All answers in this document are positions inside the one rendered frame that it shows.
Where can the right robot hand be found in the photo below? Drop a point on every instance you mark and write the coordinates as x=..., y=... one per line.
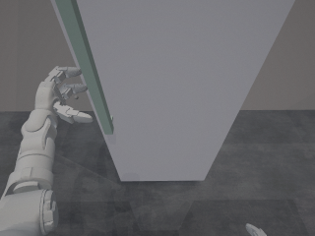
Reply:
x=254, y=231

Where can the robot left upper arm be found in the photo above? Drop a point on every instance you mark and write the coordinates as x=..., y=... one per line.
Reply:
x=33, y=213

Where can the robot left forearm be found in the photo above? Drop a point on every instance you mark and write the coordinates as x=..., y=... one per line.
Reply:
x=34, y=164

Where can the handle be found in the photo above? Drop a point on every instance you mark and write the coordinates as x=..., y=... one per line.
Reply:
x=74, y=26

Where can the left robot hand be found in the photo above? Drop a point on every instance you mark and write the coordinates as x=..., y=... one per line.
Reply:
x=48, y=95

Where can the fridge door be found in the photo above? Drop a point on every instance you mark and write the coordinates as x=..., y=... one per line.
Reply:
x=174, y=74

